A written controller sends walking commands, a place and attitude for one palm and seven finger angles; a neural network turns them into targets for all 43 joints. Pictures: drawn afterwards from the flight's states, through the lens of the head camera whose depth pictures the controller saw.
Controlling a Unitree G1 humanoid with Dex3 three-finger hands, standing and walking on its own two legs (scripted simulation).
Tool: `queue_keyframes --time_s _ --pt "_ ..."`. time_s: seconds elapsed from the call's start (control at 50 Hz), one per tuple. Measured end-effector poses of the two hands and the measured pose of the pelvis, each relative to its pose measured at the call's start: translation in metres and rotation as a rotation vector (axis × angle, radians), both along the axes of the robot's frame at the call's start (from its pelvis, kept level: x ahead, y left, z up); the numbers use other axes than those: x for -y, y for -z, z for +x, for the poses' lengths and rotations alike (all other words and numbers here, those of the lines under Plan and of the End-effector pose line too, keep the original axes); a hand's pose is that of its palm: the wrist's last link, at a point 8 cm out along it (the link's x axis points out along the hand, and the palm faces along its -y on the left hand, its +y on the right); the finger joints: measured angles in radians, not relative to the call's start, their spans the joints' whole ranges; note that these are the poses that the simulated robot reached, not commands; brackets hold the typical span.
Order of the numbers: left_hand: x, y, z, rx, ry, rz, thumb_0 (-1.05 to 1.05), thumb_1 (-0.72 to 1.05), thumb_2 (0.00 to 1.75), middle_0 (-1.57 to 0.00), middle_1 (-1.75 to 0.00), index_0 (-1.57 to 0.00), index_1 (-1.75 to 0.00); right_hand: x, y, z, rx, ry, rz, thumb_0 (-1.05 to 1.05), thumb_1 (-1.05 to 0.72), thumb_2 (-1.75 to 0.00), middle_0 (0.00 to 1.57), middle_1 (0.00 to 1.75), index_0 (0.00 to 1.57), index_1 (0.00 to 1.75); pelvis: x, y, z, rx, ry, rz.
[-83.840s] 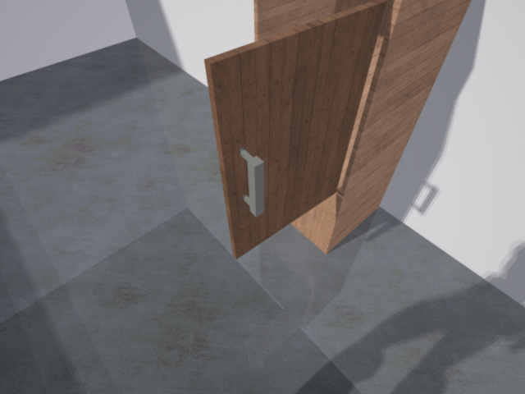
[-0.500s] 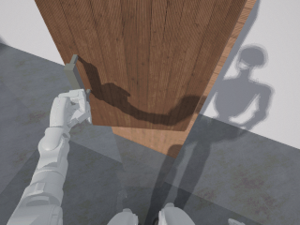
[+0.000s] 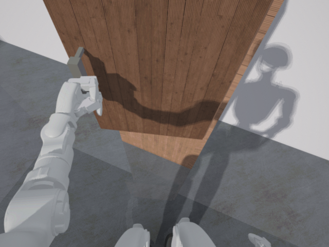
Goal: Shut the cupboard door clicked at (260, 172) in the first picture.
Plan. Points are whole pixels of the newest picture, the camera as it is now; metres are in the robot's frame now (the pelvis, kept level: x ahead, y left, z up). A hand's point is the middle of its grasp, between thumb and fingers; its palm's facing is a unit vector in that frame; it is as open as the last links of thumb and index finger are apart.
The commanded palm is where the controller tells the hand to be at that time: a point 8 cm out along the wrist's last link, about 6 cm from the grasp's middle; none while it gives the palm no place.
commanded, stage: push the door shut along its arc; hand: left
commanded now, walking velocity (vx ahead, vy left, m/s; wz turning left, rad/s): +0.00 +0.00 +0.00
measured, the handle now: (86, 79) +0.52 +0.20 +0.06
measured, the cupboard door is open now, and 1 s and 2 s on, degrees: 17 5 0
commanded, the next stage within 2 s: pull the fist back off the door in 1.60 s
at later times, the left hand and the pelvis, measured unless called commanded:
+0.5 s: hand (112, 83) +0.50 +0.13 +0.06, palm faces -0.29 -0.96 -0.03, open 3.1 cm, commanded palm +0.51 +0.17 +0.06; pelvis +0.00 +0.01 -0.01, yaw +0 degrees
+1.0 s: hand (125, 70) +0.55 +0.10 +0.06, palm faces -0.38 -0.93 -0.03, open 2.9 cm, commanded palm +0.57 +0.13 +0.06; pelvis +0.01 +0.01 -0.02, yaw -1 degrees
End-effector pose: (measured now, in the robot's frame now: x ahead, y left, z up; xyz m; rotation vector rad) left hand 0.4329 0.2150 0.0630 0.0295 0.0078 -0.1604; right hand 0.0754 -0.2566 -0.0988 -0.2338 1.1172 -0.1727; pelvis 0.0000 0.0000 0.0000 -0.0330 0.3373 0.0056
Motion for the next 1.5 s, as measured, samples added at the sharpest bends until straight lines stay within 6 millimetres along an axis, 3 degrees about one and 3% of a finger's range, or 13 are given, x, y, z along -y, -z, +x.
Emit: queue_keyframes --time_s 0.24,0.42,0.8,1.04,1.24,1.5 --pt "-0.002 -0.001 0.03 -0.012 0.034 0.005 0.02 0.9 0.9 -1.31 -1.5 -1.32 -1.5 0.005 0.006 -0.055 -0.143 0.055 -0.036 0.01 -0.9 -0.9 0.2 0.3 0.2 0.3 -0.004 0.008 -0.007 -0.039 -0.011 -0.018" --pt "0.014 0.001 0.055 -0.029 0.091 0.011 0.02 0.9 0.9 -1.3 -1.5 -1.31 -1.5 0.006 0.005 -0.078 -0.202 0.083 -0.066 0.01 -0.9 -0.9 0.2 0.3 0.2 0.3 -0.009 0.013 -0.007 -0.071 -0.016 -0.032" --pt "0.055 -0.004 0.107 -0.049 0.197 0.011 0.01 0.9 0.91 -1.3 -1.5 -1.3 -1.5 -0.01 0.006 -0.095 -0.249 0.166 -0.036 0.01 -0.9 -0.9 0.2 0.3 0.2 0.3 -0.012 0.017 0.006 -0.115 0.017 -0.037" --pt "0.058 -0.003 0.122 -0.073 0.231 0.02 -0.02 0.88 0.94 -1.3 -1.5 -1.3 -1.5 -0.003 0.008 -0.097 -0.293 0.16 -0.061 0.01 -0.9 -0.9 0.2 0.3 0.2 0.3 -0.006 0.021 0.01 -0.138 0.004 -0.042" --pt "0.071 -0.007 0.133 -0.084 0.268 0.027 0.03 0.97 1.0 -1.3 -1.5 -1.3 -1.5 0.01 0.009 -0.094 -0.289 0.147 -0.106 0.0 -0.9 -0.9 0.2 0.3 0.2 0.3 -0.003 0.026 0.01 -0.16 -0.007 -0.046" --pt "0.076 -0.008 0.143 -0.094 0.295 0.029 0.03 0.97 1.06 -1.3 -1.5 -1.31 -1.5 0.008 0.017 -0.101 -0.297 0.139 -0.115 0.0 -0.9 -0.9 0.2 0.3 0.2 0.3 0.0 0.036 0.006 -0.182 -0.012 -0.05"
